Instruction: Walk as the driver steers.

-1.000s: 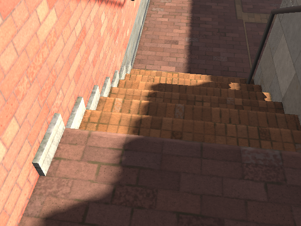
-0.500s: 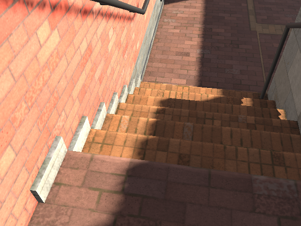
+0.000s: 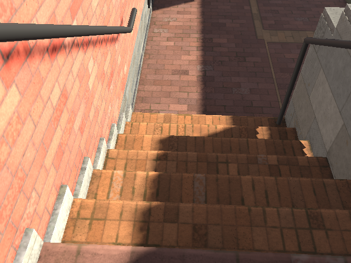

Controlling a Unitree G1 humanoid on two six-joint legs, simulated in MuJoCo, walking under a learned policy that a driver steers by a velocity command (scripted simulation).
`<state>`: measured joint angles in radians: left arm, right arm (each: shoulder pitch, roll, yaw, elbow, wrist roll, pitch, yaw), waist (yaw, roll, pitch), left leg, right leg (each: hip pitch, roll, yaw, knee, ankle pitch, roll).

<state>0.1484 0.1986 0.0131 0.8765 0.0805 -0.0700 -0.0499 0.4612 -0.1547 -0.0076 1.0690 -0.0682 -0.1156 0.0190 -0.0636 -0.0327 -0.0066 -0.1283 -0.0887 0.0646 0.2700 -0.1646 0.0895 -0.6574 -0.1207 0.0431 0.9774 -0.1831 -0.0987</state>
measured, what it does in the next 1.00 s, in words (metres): walks ahead: right foot, then left foot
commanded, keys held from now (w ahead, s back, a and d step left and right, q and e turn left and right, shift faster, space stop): w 1.00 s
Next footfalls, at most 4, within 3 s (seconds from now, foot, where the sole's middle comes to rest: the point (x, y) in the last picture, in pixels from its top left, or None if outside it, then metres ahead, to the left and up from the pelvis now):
0.26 right None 0.32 -0.15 -0.78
0.78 left None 0.48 0.07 -0.78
1.28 right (203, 230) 0.72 -0.15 -0.96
1.56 left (150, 227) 0.75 0.10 -0.96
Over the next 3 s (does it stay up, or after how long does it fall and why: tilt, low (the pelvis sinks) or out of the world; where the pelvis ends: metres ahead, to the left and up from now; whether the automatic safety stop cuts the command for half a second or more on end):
stays up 1.09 -0.01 -0.41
